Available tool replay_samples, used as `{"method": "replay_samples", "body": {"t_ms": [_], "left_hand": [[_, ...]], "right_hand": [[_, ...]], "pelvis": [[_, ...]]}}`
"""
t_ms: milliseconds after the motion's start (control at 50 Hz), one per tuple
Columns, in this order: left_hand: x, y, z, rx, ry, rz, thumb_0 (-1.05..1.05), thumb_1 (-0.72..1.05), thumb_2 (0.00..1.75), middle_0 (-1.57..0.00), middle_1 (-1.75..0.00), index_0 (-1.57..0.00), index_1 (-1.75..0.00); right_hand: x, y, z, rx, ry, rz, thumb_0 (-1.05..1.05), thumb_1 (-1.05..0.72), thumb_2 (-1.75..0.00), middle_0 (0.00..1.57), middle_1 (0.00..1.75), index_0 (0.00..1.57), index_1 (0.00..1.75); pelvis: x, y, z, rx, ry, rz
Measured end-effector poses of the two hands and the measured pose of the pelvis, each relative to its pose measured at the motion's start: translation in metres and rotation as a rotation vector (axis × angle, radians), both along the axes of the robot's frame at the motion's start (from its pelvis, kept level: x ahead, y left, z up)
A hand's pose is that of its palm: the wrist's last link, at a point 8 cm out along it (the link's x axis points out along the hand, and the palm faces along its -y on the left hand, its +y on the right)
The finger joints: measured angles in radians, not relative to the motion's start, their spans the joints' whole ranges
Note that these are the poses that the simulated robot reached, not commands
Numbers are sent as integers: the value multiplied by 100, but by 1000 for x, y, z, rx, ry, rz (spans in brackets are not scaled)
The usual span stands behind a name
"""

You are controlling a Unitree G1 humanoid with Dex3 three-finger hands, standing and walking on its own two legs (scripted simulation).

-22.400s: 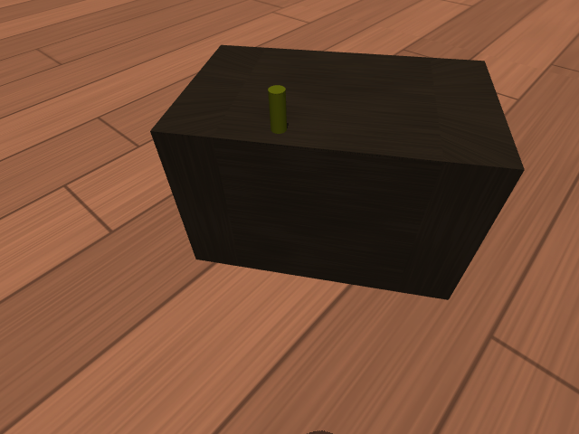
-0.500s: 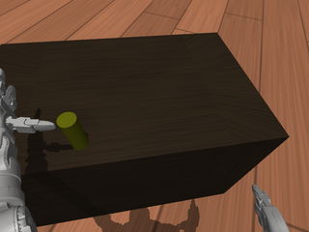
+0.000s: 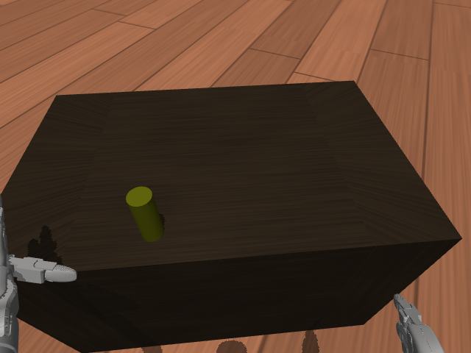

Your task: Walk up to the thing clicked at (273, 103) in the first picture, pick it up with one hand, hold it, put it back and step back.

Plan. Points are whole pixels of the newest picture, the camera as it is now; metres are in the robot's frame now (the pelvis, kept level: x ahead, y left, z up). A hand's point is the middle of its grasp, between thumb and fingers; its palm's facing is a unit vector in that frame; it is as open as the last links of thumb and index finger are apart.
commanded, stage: sink last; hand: left
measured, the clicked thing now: (146, 215) +0.42 +0.20 -0.02
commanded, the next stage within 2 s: home in 0.72 s
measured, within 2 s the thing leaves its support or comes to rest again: neither
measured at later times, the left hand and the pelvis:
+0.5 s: hand out of the picture +0.15 +0.21 +0.08, palm faces +0.29 -0.89 -0.35, open 17.3 cm; pelvis -0.02 -0.02 -0.01, yaw +2 degrees
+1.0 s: hand out of the picture +0.14 +0.29 +0.01, palm faces +0.44 -0.79 -0.42, open 17.3 cm; pelvis -0.02 -0.03 -0.01, yaw +2 degrees
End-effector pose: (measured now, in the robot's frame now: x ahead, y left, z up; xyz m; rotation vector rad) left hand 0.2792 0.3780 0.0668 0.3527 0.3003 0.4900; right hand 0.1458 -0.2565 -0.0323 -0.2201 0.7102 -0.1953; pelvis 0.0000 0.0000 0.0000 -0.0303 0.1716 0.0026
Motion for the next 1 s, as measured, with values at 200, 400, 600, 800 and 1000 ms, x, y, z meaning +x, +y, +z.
{"method": "replay_samples", "body": {"t_ms": [200,400,600,800,1000], "left_hand": [[-90,-75,0,-43,-42,-109,-2,-50,2,-7,-5,-7,-4],[-154,-123,9,-74,-27,-148,-2,-49,1,-6,-5,-6,-4],[-164,-122,45,49,-153,-149,-1,-48,1,-6,-5,-7,-4],[-176,-90,5,30,-33,-50,-1,-50,2,-6,-5,-6,-4],[-177,-57,-28,6,54,68,-2,-52,6,-7,-6,-6,-6]], "right_hand": [[4,-12,7,12,-62,-51,-1,50,-6,6,5,6,6],[4,-18,2,21,-120,-31,-1,52,-5,6,5,6,5],[-17,-33,-6,28,-143,-51,-1,52,-5,6,5,6,5],[-31,-40,-9,-2,-103,-43,-1,53,-5,6,5,5,5],[-18,-28,-5,-48,-98,-21,-1,29,-22,9,11,9,12]], "pelvis": [[4,-7,1,18,-52,5],[-8,-17,-5,26,-68,23],[-22,-31,-9,41,-89,25],[-29,-33,-11,47,-76,17],[-23,-26,-11,37,-61,21]]}}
